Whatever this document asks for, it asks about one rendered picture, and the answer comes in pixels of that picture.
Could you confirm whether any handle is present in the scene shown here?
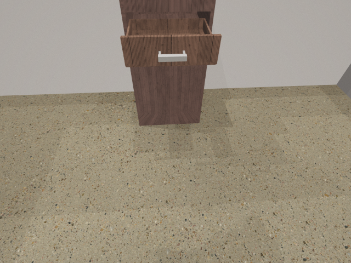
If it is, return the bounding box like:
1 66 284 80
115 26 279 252
158 50 187 62

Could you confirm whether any cabinet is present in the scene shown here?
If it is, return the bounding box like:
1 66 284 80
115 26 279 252
119 0 216 126

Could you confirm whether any drawer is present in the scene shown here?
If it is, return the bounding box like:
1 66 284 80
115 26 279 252
120 18 222 67

